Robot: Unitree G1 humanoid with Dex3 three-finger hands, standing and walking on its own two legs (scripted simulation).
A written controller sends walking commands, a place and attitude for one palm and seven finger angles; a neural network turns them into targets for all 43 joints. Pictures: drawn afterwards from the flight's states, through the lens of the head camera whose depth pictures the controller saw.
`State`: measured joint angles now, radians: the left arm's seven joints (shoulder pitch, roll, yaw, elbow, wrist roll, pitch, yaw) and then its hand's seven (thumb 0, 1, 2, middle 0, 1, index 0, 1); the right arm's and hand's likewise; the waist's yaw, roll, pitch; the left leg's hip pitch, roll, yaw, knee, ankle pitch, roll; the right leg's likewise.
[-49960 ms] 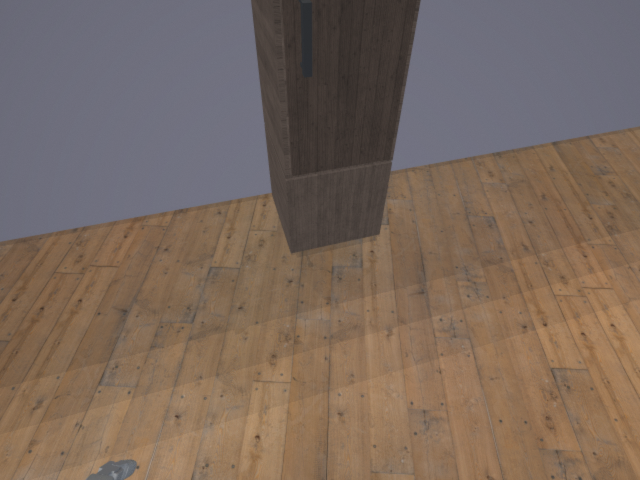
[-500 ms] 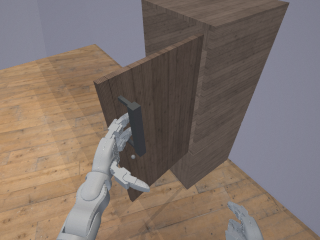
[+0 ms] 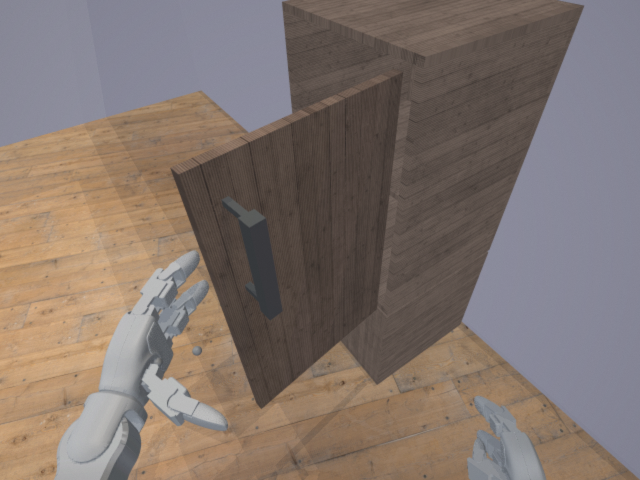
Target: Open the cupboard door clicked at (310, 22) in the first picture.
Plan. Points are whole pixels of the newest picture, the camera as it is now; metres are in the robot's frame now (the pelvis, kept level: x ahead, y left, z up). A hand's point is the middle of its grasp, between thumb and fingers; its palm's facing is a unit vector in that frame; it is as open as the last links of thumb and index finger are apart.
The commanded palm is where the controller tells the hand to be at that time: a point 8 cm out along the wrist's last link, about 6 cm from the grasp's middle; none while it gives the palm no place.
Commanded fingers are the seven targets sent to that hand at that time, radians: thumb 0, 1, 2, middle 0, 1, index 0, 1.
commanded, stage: slide the hand sideways off the handle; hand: left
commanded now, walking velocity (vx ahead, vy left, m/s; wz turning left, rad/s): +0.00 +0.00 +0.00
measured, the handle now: (252, 261) +0.35 +0.12 +0.11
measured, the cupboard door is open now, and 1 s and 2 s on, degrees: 98 98 98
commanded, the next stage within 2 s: draw the hand back to the body in 0.14 s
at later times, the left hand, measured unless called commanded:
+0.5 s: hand (141, 363) +0.21 +0.20 +0.12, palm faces -0.05 -1.00 -0.06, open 16.3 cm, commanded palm +0.17 +0.26 +0.13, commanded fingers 0.00 -0.50 0.30 -0.15 -0.30 -0.15 -0.30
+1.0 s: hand (78, 364) +0.19 +0.25 +0.13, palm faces +0.28 -0.92 -0.28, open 14.3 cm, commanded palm +0.15 +0.30 +0.15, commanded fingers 0.00 0.17 0.58 -0.17 -0.30 -0.17 -0.30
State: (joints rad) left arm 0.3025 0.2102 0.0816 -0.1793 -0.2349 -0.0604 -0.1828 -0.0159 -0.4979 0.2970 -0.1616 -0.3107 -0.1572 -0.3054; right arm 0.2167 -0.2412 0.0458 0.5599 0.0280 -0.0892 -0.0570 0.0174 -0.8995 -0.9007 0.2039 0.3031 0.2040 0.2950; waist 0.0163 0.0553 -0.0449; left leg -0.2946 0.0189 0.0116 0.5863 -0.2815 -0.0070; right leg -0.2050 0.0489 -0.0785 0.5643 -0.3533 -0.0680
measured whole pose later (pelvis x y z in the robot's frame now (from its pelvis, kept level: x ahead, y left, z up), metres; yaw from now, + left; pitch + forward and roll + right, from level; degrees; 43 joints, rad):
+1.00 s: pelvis -0.01 +0.05 +0.01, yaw +0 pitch -3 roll -1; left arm 0.46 0.28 0.16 -0.40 -0.08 -0.06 0.08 -0.01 -0.16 0.44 -0.16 -0.30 -0.17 -0.31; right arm 0.20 -0.21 0.06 0.62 0.00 -0.17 -0.08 0.02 -0.90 -0.90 0.21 0.30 0.21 0.30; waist 0.05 0.04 0.03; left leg -0.20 -0.02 0.04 0.47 -0.22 0.05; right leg -0.10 0.01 -0.05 0.41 -0.26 -0.01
